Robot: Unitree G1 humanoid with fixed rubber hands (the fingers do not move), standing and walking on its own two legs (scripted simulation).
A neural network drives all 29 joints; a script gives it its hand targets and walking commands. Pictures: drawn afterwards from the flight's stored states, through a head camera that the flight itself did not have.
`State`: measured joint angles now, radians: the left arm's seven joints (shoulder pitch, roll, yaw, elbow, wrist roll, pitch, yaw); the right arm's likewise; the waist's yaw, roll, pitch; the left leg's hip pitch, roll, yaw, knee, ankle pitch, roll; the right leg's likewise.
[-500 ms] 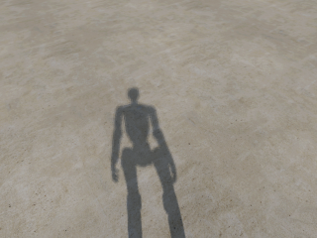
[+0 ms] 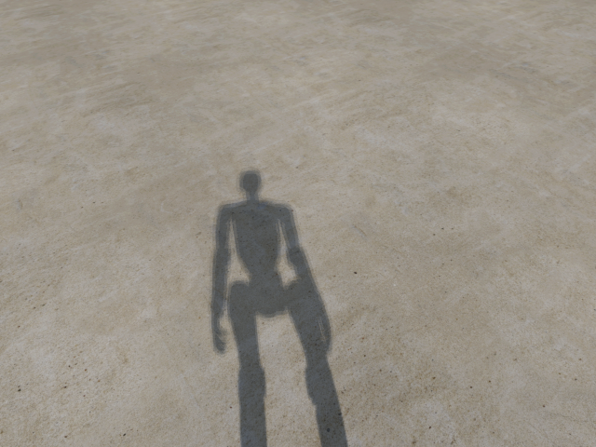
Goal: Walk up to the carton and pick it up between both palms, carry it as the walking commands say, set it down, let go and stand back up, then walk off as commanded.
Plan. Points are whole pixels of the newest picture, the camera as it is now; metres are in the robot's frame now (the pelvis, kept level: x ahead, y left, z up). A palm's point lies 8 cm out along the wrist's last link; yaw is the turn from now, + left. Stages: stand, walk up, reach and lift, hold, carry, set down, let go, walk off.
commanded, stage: stand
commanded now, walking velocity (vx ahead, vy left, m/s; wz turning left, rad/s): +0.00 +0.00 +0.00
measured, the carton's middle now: out of the picture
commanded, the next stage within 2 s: walk up in 0.12 s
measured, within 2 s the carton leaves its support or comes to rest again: neither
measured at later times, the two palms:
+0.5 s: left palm out of the picture +0.07 +0.24 -0.13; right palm out of the picture -0.01 -0.28 -0.15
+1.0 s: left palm (333, 378) +0.27 -0.03 -0.13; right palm out of the picture -0.09 -0.40 -0.12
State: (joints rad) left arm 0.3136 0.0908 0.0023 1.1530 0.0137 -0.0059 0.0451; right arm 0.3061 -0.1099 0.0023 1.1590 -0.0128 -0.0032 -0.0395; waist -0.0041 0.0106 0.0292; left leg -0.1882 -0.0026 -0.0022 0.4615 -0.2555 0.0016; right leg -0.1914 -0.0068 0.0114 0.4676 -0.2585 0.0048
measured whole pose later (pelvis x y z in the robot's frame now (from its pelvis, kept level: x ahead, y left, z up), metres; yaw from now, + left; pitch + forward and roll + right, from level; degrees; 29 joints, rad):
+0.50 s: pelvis -0.01 -0.02 -0.01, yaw -14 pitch -2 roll +3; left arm 0.26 0.26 0.11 0.98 0.09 0.07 -0.05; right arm 0.20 -0.20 -0.07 1.01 -0.07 -0.05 -0.09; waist 0.03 -0.03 0.08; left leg -0.15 0.07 0.22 0.51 -0.31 -0.01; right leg -0.54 -0.12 0.04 1.06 -0.38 0.08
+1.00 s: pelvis +0.03 -0.15 -0.02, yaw -47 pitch +0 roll +2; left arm 0.23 0.26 0.04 0.84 0.08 0.08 -0.12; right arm 0.28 -0.27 0.00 0.76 -0.04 -0.07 -0.06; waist 0.03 -0.02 -0.01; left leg -0.32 0.07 0.13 0.61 -0.28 0.00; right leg -0.55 0.06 0.11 0.97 -0.37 0.04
